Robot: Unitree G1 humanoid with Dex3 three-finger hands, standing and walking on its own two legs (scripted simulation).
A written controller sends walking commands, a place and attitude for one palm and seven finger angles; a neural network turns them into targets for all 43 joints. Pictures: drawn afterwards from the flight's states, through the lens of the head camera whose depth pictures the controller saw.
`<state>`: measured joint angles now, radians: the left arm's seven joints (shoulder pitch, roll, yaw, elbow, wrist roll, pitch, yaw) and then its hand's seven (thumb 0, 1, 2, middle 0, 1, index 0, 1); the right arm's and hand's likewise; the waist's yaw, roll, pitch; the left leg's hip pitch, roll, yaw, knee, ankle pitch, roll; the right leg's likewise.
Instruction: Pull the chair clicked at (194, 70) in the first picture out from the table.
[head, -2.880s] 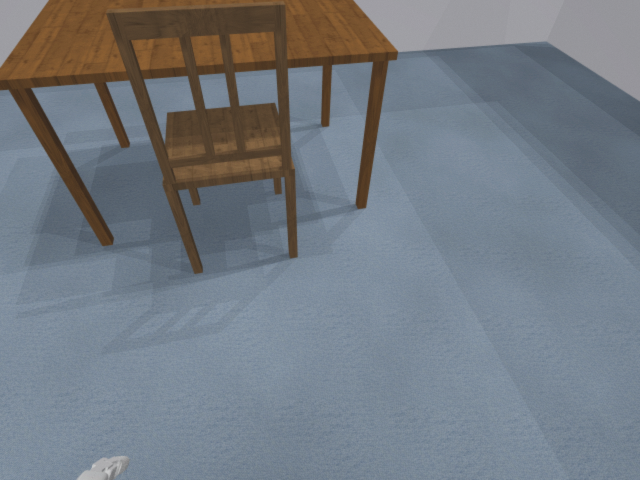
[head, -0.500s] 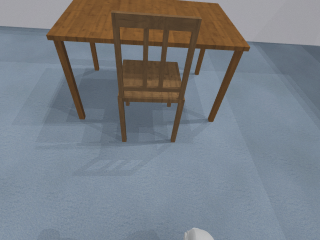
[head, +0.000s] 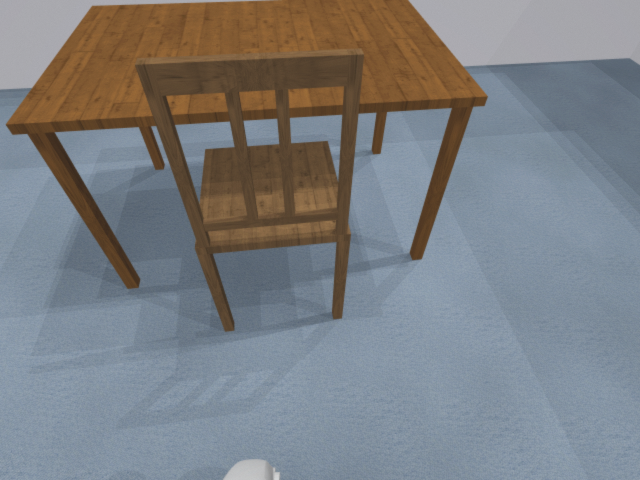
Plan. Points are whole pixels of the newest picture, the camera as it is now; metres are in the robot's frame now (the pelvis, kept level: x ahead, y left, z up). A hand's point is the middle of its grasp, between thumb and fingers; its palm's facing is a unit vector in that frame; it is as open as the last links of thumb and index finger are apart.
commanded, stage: turn to face it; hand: left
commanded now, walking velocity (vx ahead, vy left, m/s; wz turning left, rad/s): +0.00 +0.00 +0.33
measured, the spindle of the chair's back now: (243, 162) +0.73 +0.20 -0.05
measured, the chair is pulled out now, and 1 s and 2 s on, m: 0.00 0.00 0.00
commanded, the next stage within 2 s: take the last steps up to it in 0.42 s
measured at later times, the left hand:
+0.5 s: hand out of the picture +0.07 +0.23 -0.17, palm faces +0.19 -0.96 -0.18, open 7.4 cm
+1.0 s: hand out of the picture +0.03 +0.14 -0.15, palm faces +0.30 -0.94 -0.17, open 7.4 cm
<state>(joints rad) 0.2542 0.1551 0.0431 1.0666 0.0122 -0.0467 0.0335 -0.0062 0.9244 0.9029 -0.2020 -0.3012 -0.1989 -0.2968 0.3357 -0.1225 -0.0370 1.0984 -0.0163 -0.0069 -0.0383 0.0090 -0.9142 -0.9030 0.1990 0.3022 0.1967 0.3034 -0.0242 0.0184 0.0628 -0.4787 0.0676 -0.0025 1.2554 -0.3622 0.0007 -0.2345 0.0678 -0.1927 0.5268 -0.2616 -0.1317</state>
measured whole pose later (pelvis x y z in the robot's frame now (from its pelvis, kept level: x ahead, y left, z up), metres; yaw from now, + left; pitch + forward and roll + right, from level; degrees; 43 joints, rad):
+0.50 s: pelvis +0.07 +0.05 +0.01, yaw +7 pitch -1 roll +0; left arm 0.23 0.18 0.06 1.05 0.01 0.04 0.03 0.00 0.91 0.90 -0.20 -0.30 -0.20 -0.30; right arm 0.18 -0.16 -0.02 1.05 -0.02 0.01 -0.04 0.01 -0.95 -0.90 0.20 0.30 0.20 0.30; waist 0.01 -0.03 0.08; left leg -0.24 0.00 0.08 0.48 -0.22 0.05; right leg -0.37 -0.07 -0.04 0.98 -0.47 0.04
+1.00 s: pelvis +0.13 +0.01 +0.02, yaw +13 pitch -1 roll +0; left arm 0.44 0.09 0.02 1.11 0.02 -0.05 0.01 0.00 0.91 0.90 -0.20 -0.30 -0.20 -0.30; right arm 0.26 -0.19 -0.07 1.07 -0.03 0.02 0.02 0.01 -0.92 -0.90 0.20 0.30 0.20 0.30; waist 0.01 0.04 0.03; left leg -0.53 0.07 0.04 0.94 -0.22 0.00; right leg -0.01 -0.01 -0.12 0.30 -0.28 -0.03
